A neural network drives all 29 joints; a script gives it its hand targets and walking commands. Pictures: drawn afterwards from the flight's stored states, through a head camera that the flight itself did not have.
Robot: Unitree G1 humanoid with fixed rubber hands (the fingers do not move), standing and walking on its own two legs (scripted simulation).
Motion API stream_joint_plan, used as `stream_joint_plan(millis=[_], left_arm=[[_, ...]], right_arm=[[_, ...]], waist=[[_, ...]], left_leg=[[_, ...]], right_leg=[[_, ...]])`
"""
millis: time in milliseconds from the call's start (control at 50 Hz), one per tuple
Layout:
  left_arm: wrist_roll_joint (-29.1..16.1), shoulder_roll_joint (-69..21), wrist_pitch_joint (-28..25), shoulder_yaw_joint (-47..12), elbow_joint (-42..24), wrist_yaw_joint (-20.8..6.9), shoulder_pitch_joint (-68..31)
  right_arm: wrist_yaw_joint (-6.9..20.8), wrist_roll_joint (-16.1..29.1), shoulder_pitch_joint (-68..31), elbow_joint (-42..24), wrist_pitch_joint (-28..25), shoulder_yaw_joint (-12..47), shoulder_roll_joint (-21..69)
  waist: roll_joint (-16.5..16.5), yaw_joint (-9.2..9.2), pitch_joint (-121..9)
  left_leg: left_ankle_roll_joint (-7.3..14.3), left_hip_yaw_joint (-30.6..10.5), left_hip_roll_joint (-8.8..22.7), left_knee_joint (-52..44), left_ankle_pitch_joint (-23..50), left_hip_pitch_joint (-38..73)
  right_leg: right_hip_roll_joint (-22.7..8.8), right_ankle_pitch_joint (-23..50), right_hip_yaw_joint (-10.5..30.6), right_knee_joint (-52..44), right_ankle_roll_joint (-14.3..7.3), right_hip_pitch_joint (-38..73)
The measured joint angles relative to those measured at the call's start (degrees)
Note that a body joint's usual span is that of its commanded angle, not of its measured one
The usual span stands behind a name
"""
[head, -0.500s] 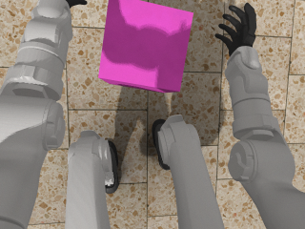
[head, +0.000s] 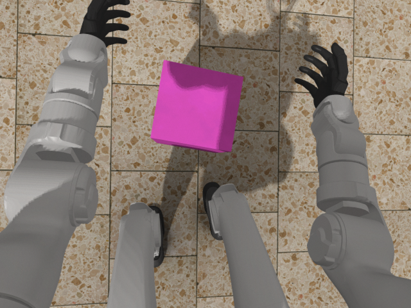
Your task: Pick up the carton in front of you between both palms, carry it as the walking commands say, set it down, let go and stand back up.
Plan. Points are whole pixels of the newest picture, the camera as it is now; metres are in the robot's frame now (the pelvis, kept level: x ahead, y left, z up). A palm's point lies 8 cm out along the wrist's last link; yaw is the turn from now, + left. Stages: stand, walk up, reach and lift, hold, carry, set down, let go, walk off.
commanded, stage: set down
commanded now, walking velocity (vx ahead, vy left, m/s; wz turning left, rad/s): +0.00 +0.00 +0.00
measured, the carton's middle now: (194, 114) +0.48 -0.08 -0.45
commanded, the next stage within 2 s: let go in 0.12 s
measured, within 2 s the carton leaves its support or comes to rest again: neither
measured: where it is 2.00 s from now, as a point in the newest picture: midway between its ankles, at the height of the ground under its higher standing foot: (186, 233)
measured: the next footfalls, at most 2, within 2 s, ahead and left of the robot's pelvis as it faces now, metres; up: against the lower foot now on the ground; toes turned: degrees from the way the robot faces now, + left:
none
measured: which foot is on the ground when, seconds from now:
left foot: down 0.00-1.00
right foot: down 0.00-1.00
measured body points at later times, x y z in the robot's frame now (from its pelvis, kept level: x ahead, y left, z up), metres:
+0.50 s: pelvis +0.04 -0.02 +0.13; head +0.28 -0.03 +0.52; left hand +0.45 +0.14 +0.01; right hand +0.38 -0.28 +0.02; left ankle +0.06 +0.11 -0.54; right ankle +0.11 -0.12 -0.54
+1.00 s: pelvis +0.10 -0.01 +0.20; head +0.18 +0.00 +0.64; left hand +0.32 +0.21 +0.11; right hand +0.27 -0.24 +0.12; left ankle +0.06 +0.11 -0.54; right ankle +0.11 -0.12 -0.54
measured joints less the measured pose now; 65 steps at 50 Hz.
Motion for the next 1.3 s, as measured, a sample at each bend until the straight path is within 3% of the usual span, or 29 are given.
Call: stream_joint_plan(millis=[240,420,540,780,900,1140,1300], left_arm=[[2.7,-2.4,-2.4,3.5,0.3,-0.6,5.4],[6.3,-11.1,-4.3,6.2,-13.1,4.8,27.2],[5.0,-13.2,-6.4,5.3,-19.8,6.1,41.7],[2.8,-10.9,-12.1,1.6,-20.7,2.5,60.9],[1.7,-9.8,-13.4,-0.2,-22.4,0.9,69.6],[-1.2,-7.5,-10.9,-3.4,-27.7,-2.9,81.7],[-2.4,-6.7,-8.6,-4.6,-29.2,-4.0,83.7]], right_arm=[[2.4,-3.8,4.8,0.3,-2.4,-0.2,1.2],[7.7,-8.4,21.7,-5.5,-4.1,5.6,0.8],[9.7,-7.2,32.8,-8.4,-5.6,11.7,-1.5],[7.9,-3.4,55.1,-15.0,-9.0,20.0,-1.9],[7.0,-2.9,63.4,-17.2,-9.5,21.9,-1.8],[7.3,-4.8,66.2,-14.9,-7.1,20.5,-3.1],[7.1,-6.6,65.6,-15.0,-3.7,19.9,-3.0]], waist=[[-0.3,0.78,-1.5],[-2.0,2.75,-0.1],[-3.1,3.29,2.7],[-4.9,4.21,3.9],[-5.2,5.51,5.6],[-2.2,9.93,8.4],[-1.6,10.81,10.0]], left_leg=[[-0.5,-0.6,0.0,-15.7,5.1,12.3],[-1.3,-1.5,-0.1,-28.3,8.0,28.6],[-1.8,-2.2,0.6,-35.7,8.9,42.6],[-1.8,-2.2,2.4,-46.9,8.9,66.4],[-0.9,-2.0,2.8,-53.1,10.0,78.3],[1.3,-0.9,1.9,-59.8,11.1,94.6],[2.0,-0.7,1.3,-59.8,10.8,99.1]], right_leg=[[-0.2,4.4,0.4,-14.9,-0.6,12.3],[-0.6,5.8,0.1,-25.3,-1.9,27.8],[-0.2,6.0,-0.2,-31.5,-2.7,41.4],[1.2,5.7,0.2,-41.6,-3.2,64.5],[1.4,7.0,0.7,-48.4,-2.6,76.7],[0.1,8.6,2.0,-56.3,-0.5,93.5],[-0.5,7.9,2.1,-55.8,0.0,97.9]])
